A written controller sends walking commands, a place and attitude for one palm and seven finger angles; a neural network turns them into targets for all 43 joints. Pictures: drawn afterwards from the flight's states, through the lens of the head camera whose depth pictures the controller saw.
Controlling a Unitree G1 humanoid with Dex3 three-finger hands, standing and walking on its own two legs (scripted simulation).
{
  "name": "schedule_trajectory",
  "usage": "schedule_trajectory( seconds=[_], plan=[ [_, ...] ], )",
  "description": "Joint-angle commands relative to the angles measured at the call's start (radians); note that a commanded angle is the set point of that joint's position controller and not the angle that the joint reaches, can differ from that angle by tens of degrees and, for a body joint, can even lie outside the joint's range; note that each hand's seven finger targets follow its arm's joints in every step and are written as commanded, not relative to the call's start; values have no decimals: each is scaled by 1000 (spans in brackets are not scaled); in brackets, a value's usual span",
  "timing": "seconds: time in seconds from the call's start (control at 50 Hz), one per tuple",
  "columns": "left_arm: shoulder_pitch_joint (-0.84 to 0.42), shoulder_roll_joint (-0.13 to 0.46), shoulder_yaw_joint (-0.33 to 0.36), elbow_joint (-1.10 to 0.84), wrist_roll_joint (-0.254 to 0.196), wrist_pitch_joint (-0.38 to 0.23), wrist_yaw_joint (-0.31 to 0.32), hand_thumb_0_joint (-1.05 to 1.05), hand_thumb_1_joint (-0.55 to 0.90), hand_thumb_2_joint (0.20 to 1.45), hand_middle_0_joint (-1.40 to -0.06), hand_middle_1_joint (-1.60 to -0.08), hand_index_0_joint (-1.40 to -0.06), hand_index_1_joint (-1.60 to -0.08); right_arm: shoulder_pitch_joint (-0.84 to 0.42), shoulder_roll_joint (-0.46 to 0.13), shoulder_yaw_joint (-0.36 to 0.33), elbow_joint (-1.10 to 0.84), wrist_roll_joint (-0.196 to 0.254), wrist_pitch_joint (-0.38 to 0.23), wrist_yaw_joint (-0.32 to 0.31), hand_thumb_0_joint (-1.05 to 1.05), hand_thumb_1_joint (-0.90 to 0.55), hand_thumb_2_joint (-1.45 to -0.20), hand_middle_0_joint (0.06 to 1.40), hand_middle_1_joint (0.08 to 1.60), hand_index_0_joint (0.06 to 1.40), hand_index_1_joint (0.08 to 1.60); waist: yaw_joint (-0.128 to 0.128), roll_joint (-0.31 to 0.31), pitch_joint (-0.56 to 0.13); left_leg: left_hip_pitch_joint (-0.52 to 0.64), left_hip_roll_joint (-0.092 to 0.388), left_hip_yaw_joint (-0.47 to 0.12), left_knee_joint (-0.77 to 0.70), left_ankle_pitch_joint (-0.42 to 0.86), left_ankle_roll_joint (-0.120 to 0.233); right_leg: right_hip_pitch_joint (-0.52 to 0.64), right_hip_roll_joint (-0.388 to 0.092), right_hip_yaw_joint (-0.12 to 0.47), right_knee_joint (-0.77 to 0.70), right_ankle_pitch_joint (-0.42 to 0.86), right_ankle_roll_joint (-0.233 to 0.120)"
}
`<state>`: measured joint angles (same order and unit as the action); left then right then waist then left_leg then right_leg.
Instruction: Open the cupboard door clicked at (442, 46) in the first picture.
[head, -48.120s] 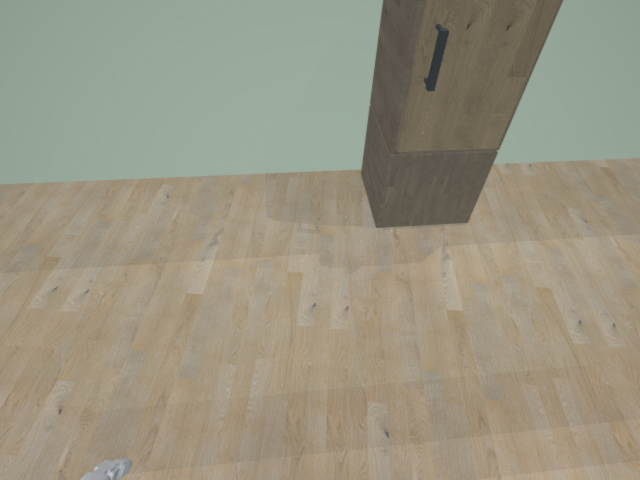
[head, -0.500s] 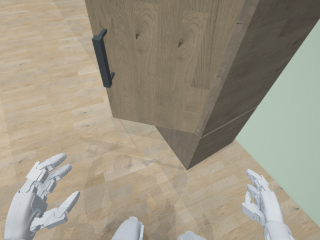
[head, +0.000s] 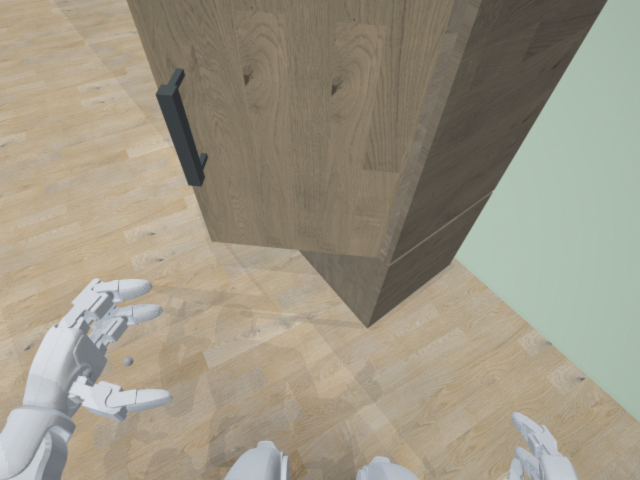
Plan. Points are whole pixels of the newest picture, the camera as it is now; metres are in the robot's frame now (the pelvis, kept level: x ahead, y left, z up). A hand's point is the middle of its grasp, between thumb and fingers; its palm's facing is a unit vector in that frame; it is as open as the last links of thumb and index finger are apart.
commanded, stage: raise the hand with hooked fingers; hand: left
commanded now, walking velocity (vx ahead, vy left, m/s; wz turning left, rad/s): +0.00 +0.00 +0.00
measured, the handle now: (187, 131) +0.58 +0.24 +0.07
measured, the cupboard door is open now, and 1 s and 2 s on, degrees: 47 47 47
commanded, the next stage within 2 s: move the hooked fingers beside the handle in 1.02 s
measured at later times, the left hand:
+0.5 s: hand (43, 302) +0.28 +0.31 +0.09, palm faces +0.00 -1.00 -0.06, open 13.9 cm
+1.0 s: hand (60, 297) +0.29 +0.29 +0.09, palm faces -0.03 -1.00 -0.05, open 14.0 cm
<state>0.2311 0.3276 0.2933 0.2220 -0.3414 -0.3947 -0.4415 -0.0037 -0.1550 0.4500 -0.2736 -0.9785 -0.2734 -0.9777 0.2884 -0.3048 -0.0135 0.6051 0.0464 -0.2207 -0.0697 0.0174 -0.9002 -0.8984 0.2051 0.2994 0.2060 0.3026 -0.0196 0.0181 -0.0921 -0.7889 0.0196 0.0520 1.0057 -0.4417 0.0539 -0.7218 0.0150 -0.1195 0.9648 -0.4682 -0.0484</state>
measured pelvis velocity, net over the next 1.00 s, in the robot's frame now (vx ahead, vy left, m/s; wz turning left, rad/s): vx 0.00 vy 0.02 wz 0.00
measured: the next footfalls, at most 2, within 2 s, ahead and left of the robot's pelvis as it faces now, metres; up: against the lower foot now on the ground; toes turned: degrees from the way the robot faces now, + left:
none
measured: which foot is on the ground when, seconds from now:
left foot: down 0.00-1.00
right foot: down 0.00-1.00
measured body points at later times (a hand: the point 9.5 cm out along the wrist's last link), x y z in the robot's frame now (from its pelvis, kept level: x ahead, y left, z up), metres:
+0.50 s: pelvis +0.00 +0.03 +0.02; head +0.05 +0.06 +0.46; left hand +0.27 +0.36 +0.09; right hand +0.17 -0.20 -0.05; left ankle +0.03 +0.09 -0.68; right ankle +0.01 -0.09 -0.68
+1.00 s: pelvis +0.00 +0.02 +0.02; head +0.05 +0.04 +0.47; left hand +0.28 +0.35 +0.09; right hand +0.15 -0.23 -0.05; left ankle +0.03 +0.08 -0.68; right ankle +0.01 -0.09 -0.68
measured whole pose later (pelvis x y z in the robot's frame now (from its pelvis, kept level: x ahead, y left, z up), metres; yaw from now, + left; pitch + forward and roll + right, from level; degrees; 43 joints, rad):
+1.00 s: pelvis +0.00 +0.02 +0.02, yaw +0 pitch +9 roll -3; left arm -0.04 0.45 0.42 0.43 -0.35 -0.28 -0.55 -0.02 -0.50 0.30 -0.30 -1.20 -0.30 -1.20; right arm 0.30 -0.29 0.04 0.56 0.04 -0.20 -0.06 0.01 -0.90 -0.90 0.21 0.30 0.21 0.30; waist -0.01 0.02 -0.07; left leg -0.65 0.00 0.06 0.88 -0.39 0.08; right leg -0.58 0.01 -0.11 0.82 -0.40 -0.02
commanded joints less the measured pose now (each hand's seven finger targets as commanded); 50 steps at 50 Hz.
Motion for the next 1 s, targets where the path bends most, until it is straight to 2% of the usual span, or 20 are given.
schedule_trajectory(
  seconds=[0.0, 0.06, 0.08, 0.16, 0.24, 0.26, 0.3, 0.36, 0.38, 0.42, 0.5, 0.56, 0.64, 0.7, 0.74, 0.76, 0.84, 0.86, 0.88, 0.98],
  plan=[
    [-151, 268, 174, -299, -54, -90, 4, 0, -383, 350, -292, -1125, -292, -1125, -45, -109, -36, -174, 4, -85, -13, 0, -900, -900, 200, 300, 200, 300, 35, 102, -327, 288, -4, -100, -183, 273, -22, 153, -1, 92, -154, 213, 21],
    [-149, 261, 187, -251, -60, -76, 32, 0, -453, 320, -297, -1170, -297, -1170, -43, -108, -28, -165, 0, -78, -7, 0, -900, -900, 200, 300, 200, 300, 33, 106, -260, 302, 2, -114, -200, 303, -34, 136, 10, 64, -149, 233, 13],
    [-151, 233, 166, -225, -56, -65, 33, 0, -477, 310, -298, -1185, -298, -1185, -49, -109, -25, -166, 1, -72, -4, 0, -900, -900, 200, 300, 200, 300, 27, 109, -225, 303, 5, -117, -211, 295, -39, 112, 9, 54, -152, 223, 15],
    [-189, 203, 106, -96, -34, 29, -7, 0, -500, 300, -300, -1200, -300, -1200, -42, -126, -20, -183, 8, -49, -2, 0, -900, -900, 200, 300, 200, 300, 2, 78, -135, 287, 8, -128, -242, 242, -42, 78, 13, 42, -182, 192, 16],
    [-304, 255, 119, -98, -22, 85, -50, 0, -500, 300, -300, -1200, -300, -1200, -43, -135, -19, -200, 12, -44, -11, 0, -900, -900, 200, 300, 200, 300, 2, 73, -178, 319, 11, -140, -262, 223, -44, 94, 10, 43, -201, 178, 17],
    [-352, 279, 139, -113, -32, 82, -57, 0, -500, 300, -300, -1200, -300, -1200, -41, -135, -15, -202, 7, -44, -12, 0, -900, -900, 200, 300, 200, 300, 6, 92, -185, 337, 8, -144, -262, 248, -50, 104, 15, 44, -196, 192, 10],
    [-396, 311, 176, -131, -39, 60, -56, 0, -500, 300, -300, -1200, -300, -1200, -41, -132, -14, -200, 5, -46, -15, 0, -900, -900, 200, 300, 200, 300, 9, 67, -231, 380, 13, -155, -267, 266, -54, 110, 18, 43, -199, 191, 11],
    [-458, 354, 211, -133, -41, 25, -51, 0, -500, 300, -300, -1200, -300, -1200, -40, -133, -7, -185, -3, -50, -17, 0, -900, -900, 200, 300, 200, 300, 20, 126, -236, 425, 17, -176, -279, 300, -76, 94, 21, 42, -189, 187, 2],
    [-468, 353, 208, -120, -35, 21, -53, 0, -500, 300, -300, -1200, -300, -1200, -35, -131, -5, -179, -3, -48, -16, 0, -900, -900, 200, 300, 200, 300, 16, 155, -244, 452, 23, -183, -287, 310, -82, 80, 18, 41, -191, 180, 3],
    [-478, 345, 199, -68, -28, 28, -65, 0, -500, 300, -300, -1200, -300, -1200, -34, -136, -6, -171, 0, -45, -17, 0, -900, -900, 200, 300, 200, 300, 11, 156, -218, 460, 30, -203, -304, 287, -88, 59, 14, 38, -193, 164, 6],
    [-494, 375, 213, 52, -28, 92, -115, 0, -500, 300, -300, -1200, -300, -1200, -28, -148, -6, -171, 6, -33, -22, 0, -900, -900, 200, 300, 200, 300, 12, 103, -208, 427, 27, -199, -324, 251, -77, 90, 11, 39, -216, 166, 8],
    [-469, 335, 184, 64, -46, 116, -148, 0, -500, 300, -300, -1200, -300, -1200, -30, -146, -8, -188, 7, -38, -17, 0, -900, -900, 200, 300, 200, 300, 20, 92, -220, 432, 19, -190, -316, 299, -73, 109, 12, 40, -224, 193, 5],
    [-457, 351, 203, 16, -52, 89, -136, 0, -500, 300, -300, -1200, -300, -1200, -20, -150, -19, -191, 2, -41, -4, 0, -900, -900, 200, 300, 200, 300, 21, 65, -236, 448, 25, -194, -309, 321, -75, 95, 15, 38, -222, 198, 9],
    [-472, 391, 236, -36, -44, 53, -107, 0, -500, 300, -300, -1200, -300, -1200, -7, -149, -20, -189, -6, -42, 7, 0, -900, -900, 200, 300, 200, 300, 30, 144, -256, 490, 29, -198, -310, 374, -94, 82, 16, 37, -210, 202, 5],
    [-459, 382, 239, -16, -44, 45, -94, 0, -500, 300, -300, -1200, -300, -1200, -7, -148, -19, -187, -6, -37, 6, 0, -900, -900, 200, 300, 200, 300, 24, 113, -230, 457, 27, -192, -312, 328, -85, 84, 15, 39, -213, 191, 7],
    [-465, 402, 251, -18, -38, 40, -88, 0, -500, 300, -300, -1200, -300, -1200, -4, -150, -19, -184, -7, -36, 6, 0, -900, -900, 200, 300, 200, 300, 28, 115, -224, 439, 23, -184, -308, 324, -81, 102, 18, 42, -214, 193, 2],
    [-465, 370, 221, -7, -35, 46, -91, 0, -500, 300, -300, -1200, -300, -1200, -15, -142, -16, -188, 0, -32, 1, 0, -900, -900, 200, 300, 200, 300, 15, 134, -213, 422, 18, -172, -314, 257, -69, 104, 14, 47, -225, 176, 7],
    [-476, 368, 217, -10, -40, 48, -97, 0, -500, 300, -300, -1200, -300, -1200, -13, -143, -16, -188, -1, -32, -2, 0, -900, -900, 200, 300, 200, 300, 13, 116, -216, 414, 15, -163, -307, 268, -62, 122, 17, 50, -229, 191, 4],
    [-473, 368, 216, -16, -38, 48, -101, 0, -500, 300, -300, -1200, -300, -1200, -13, -143, -17, -185, 2, -33, -4, 0, -900, -900, 200, 300, 200, 300, 13, 138, -236, 426, 14, -156, -302, 280, -60, 124, 15, 54, -231, 195, 6],
    [-473, 366, 211, 17, -46, 60, -116, 0, -500, 300, -300, -1200, -300, -1200, -13, -142, -12, -183, 4, -34, -9, 0, -900, -900, 200, 300, 200, 300, 5, 79, -219, 382, 6, -136, -285, 267, -43, 141, 19, 60, -239, 213, 9]
  ],
)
